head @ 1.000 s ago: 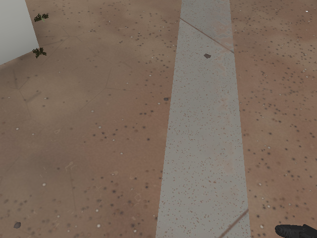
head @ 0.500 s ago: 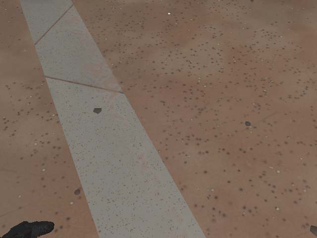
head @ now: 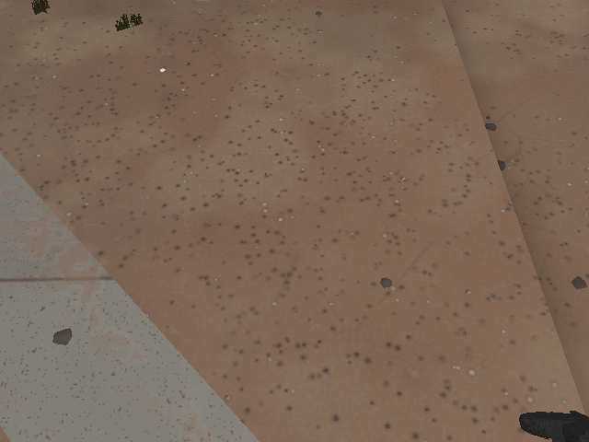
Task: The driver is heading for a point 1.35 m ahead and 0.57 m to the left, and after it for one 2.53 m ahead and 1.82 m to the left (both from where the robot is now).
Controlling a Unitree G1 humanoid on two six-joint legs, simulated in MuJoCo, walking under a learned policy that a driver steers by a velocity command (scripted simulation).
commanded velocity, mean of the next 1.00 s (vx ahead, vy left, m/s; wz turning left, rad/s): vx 0.03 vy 0.00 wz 0.66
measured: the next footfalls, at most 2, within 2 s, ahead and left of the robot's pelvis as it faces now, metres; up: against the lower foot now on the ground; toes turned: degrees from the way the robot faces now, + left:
left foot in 0.02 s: +0.17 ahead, +0.14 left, +0.00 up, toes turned -3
right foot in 0.40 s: +0.12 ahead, -0.07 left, +0.00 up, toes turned +26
